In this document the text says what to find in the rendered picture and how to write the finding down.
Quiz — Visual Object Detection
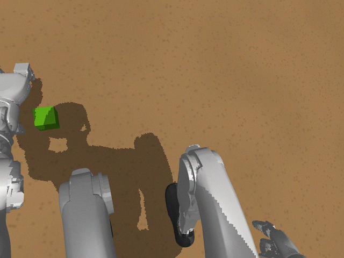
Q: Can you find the right robot hand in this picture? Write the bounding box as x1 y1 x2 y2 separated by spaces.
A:
252 220 300 258

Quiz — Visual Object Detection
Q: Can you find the right robot foot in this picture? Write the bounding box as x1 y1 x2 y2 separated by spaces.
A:
165 183 195 247

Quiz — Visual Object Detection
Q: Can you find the left robot hand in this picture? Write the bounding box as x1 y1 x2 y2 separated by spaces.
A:
0 63 35 135

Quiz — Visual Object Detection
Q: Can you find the left robot arm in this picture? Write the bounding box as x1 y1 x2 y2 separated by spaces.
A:
0 98 24 258

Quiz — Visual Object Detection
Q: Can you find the cube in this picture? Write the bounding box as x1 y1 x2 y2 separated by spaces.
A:
33 106 60 131

